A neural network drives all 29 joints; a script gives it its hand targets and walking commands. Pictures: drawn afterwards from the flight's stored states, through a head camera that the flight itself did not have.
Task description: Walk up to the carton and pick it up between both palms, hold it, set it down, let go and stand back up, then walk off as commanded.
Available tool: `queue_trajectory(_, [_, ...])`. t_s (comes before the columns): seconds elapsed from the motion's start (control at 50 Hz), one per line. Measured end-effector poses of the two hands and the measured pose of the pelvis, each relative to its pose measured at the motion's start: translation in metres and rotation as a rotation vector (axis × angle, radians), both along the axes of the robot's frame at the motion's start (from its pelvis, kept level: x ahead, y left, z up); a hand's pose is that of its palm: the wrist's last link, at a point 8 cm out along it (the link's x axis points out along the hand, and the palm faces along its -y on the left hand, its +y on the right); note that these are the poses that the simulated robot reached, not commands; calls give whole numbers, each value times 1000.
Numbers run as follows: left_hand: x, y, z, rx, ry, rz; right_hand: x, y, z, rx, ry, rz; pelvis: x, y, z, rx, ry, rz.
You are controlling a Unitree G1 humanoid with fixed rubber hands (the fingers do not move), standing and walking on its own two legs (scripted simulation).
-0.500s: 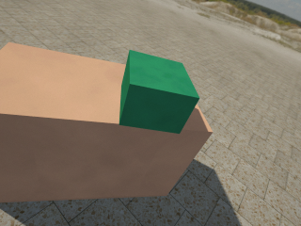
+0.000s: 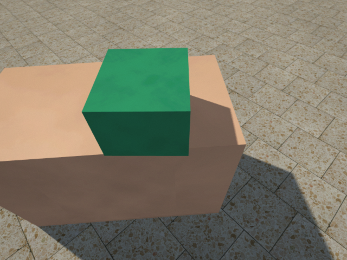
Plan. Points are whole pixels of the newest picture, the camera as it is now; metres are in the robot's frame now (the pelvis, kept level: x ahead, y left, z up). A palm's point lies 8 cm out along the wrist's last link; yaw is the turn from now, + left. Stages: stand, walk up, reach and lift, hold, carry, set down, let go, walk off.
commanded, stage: walk up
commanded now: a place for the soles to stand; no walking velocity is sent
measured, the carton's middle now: (146, 100) +0.60 +0.10 +0.00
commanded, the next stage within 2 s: none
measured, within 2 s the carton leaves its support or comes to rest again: neither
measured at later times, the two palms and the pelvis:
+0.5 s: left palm (83, 255) +0.17 +0.23 -0.12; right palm out of the picture +0.15 -0.35 -0.18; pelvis +0.11 -0.06 -0.03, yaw +0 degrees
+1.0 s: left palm (51, 246) +0.21 +0.35 -0.18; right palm (265, 250) +0.20 -0.23 -0.18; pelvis +0.15 +0.07 -0.05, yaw +1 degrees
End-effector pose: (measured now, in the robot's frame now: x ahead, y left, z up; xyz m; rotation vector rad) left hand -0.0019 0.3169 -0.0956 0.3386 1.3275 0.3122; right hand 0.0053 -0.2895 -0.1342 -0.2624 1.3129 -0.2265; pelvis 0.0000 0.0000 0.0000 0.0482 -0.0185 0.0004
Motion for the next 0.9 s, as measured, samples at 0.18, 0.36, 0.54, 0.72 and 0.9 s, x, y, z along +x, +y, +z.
queue_trajectory(0.18, [52,-22,1,0,43,14,46,-19,9,-13,55,6,52,-14,6,-16,34,4])
queue_trajectory(0.36, [162,-58,-21,1,-124,-79,84,-52,-13,-53,22,-40,88,-44,-16,14,-35,-13])
queue_trajectory(0.54, [179,-86,-15,52,-105,-41,152,-58,-51,46,1,-1,113,-59,-24,0,-16,-6])
queue_trajectory(0.72, [191,-59,-11,102,-63,-25,163,-30,-57,82,59,-1,130,-37,-23,-32,22,-4])
queue_trajectory(0.9, [204,-7,-54,24,-71,-21,177,17,-54,1,51,-2,143,23,-43,-114,14,-4])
